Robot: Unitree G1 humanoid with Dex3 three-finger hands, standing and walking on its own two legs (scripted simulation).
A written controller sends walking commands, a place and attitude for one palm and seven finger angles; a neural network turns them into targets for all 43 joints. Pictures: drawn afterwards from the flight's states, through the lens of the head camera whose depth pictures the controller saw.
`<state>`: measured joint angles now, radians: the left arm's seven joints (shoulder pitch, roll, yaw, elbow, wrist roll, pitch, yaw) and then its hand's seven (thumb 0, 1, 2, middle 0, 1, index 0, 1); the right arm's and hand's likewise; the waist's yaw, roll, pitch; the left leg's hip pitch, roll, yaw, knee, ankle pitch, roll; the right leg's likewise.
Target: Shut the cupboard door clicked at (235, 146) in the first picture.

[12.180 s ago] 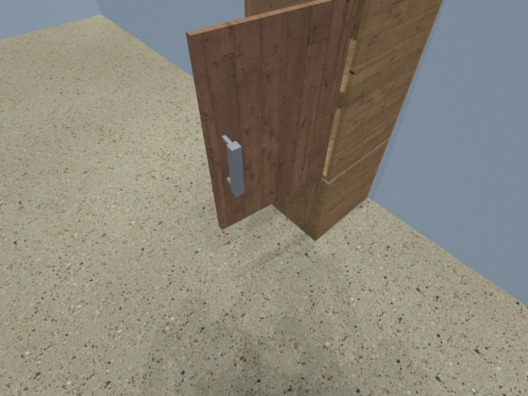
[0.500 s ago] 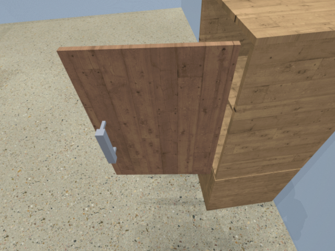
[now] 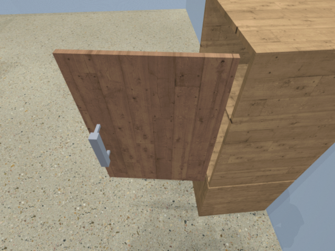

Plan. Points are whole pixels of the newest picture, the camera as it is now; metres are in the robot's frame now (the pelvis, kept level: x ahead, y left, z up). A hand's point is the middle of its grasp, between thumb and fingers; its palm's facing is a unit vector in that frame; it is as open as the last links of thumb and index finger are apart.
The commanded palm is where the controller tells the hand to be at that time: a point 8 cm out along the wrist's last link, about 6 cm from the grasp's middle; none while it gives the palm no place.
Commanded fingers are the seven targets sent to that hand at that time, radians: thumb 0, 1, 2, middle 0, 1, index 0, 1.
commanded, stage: come to a stop and stand still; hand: left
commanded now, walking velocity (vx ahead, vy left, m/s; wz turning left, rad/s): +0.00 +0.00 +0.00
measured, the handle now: (102, 145) +0.44 +0.25 -0.07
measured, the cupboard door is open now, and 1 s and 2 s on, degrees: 82 82 82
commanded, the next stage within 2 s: look again from close up in 0.32 s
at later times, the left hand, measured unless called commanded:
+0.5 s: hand out of the picture +0.01 +0.18 -0.18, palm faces +0.03 -0.98 -0.18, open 7.4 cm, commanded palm none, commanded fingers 0.00 0.90 0.90 -0.20 -0.30 -0.20 -0.30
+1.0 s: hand out of the picture +0.01 +0.20 -0.18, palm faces +0.03 -0.98 -0.18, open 7.4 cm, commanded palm none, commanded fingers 0.00 0.90 0.90 -0.20 -0.30 -0.20 -0.30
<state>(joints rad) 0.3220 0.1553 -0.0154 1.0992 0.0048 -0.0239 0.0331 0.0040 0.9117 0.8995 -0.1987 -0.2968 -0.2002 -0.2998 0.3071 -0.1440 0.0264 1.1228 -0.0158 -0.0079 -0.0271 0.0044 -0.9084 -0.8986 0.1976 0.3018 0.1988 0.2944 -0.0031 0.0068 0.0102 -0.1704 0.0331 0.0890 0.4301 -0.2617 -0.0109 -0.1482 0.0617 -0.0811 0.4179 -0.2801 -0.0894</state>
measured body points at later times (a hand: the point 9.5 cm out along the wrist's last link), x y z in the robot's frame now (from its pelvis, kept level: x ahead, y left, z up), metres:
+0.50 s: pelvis +0.02 +0.01 +0.00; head +0.03 +0.01 +0.45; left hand +0.01 +0.23 -0.16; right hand +0.03 -0.21 -0.16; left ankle -0.02 +0.12 -0.74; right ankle -0.03 -0.05 -0.74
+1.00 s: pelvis +0.02 +0.03 +0.00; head +0.03 +0.03 +0.45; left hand +0.01 +0.25 -0.16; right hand +0.01 -0.18 -0.16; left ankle -0.02 +0.12 -0.74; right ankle -0.03 -0.05 -0.74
